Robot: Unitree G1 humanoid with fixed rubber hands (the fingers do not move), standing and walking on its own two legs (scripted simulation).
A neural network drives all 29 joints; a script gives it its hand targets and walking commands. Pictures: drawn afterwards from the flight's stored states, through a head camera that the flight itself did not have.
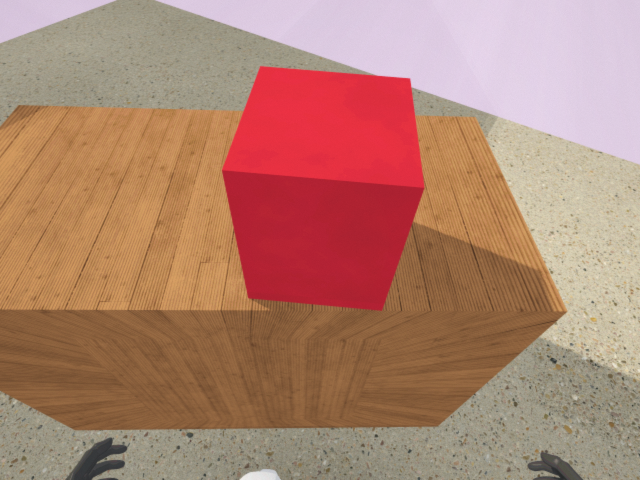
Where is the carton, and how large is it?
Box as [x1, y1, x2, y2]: [222, 66, 423, 310]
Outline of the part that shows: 260,66 222,169 248,297 381,310 423,190 423,180 410,80 409,78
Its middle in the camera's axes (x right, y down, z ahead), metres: +0.01 -0.06 +0.54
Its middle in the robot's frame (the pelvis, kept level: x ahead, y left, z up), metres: +0.47 +0.00 +0.09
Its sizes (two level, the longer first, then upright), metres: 0.210 0.200 0.250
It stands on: a pedestal, 0.71 m high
